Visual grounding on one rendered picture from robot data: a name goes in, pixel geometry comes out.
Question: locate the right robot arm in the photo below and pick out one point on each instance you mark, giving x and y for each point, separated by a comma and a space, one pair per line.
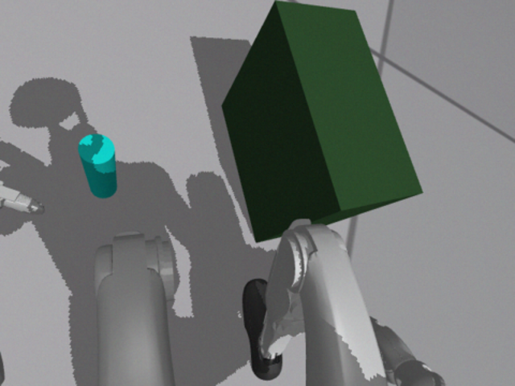
416, 373

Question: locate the left robot hand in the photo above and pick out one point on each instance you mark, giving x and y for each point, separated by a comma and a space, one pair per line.
20, 202

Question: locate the right robot hand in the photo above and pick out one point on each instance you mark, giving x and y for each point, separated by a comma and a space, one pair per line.
393, 350

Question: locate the right robot foot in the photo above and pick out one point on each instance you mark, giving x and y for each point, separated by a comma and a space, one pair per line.
254, 311

